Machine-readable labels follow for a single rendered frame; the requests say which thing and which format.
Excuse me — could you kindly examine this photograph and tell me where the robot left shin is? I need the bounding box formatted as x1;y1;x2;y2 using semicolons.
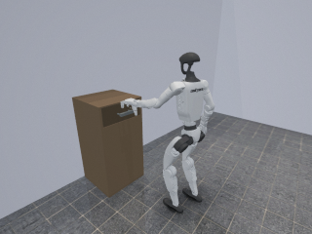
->
163;169;179;206

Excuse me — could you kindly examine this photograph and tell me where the right robot forearm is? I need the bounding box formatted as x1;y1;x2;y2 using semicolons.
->
200;109;215;128

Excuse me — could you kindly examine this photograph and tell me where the right robot upper arm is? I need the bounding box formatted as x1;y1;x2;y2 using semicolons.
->
201;80;215;112

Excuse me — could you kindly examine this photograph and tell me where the left robot forearm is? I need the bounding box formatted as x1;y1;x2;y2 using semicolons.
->
132;97;157;109

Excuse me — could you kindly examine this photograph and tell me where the handle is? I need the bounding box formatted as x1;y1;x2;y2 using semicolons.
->
117;109;134;117

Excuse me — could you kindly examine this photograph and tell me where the drawer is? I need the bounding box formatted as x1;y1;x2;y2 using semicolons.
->
101;98;140;127

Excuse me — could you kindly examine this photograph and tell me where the robot right shin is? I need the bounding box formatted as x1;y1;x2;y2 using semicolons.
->
181;158;198;196

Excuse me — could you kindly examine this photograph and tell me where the left robot upper arm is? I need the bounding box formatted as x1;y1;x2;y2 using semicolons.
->
152;81;185;109

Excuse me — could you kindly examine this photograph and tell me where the cabinet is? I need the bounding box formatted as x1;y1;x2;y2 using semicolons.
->
72;89;144;198

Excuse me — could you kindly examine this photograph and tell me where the robot left hand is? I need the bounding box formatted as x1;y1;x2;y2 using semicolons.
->
120;98;137;116

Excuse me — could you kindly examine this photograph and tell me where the robot shin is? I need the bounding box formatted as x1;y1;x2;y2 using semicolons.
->
181;158;198;196
163;169;179;206

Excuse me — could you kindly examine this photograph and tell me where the robot right hand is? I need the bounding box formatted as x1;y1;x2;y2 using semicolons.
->
198;125;208;134

